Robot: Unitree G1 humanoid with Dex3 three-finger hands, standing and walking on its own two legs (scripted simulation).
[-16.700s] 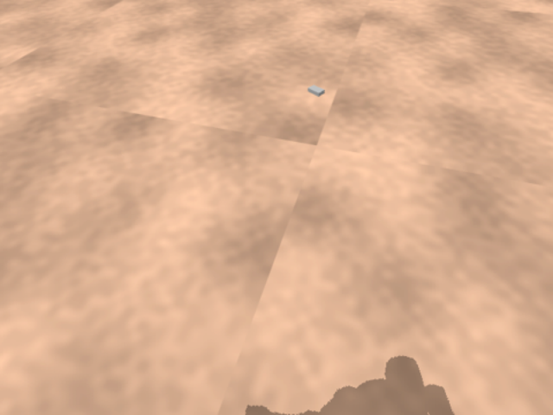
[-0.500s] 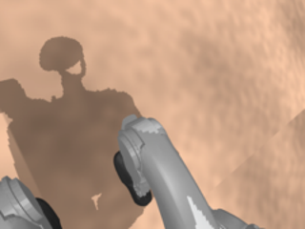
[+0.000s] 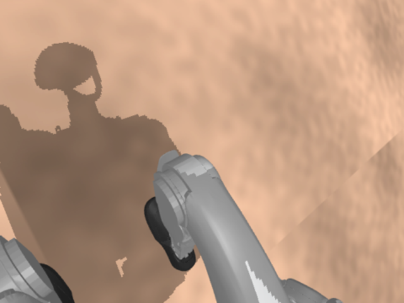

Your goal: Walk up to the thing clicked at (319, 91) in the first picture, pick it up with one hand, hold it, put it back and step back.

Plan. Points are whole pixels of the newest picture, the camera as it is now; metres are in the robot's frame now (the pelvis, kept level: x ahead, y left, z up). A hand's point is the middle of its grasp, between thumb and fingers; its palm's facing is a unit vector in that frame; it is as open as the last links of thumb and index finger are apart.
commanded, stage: close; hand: left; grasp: from above
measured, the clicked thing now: out of the picture +0.43 +0.33 -0.31
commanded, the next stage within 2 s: settle in 1.62 s
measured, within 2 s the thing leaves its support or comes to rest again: neither
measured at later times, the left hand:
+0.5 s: hand out of the picture +0.42 +0.32 -0.26, palm faces -0.10 -0.43 -0.90, open 12.0 cm
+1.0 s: hand out of the picture +0.42 +0.33 -0.25, palm faces -0.09 -0.42 -0.90, open 9.6 cm
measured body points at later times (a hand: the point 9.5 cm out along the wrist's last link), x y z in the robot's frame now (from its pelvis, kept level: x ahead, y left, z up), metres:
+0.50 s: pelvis +0.00 +0.00 +0.00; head +0.30 +0.11 +0.32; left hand +0.43 +0.34 -0.21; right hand +0.01 -0.25 -0.04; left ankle +0.06 +0.14 -0.28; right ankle +0.11 -0.12 -0.28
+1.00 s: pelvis +0.00 +0.00 +0.01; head +0.29 +0.11 +0.32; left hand +0.43 +0.34 -0.20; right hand +0.00 -0.25 -0.03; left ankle +0.06 +0.14 -0.28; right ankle +0.11 -0.12 -0.28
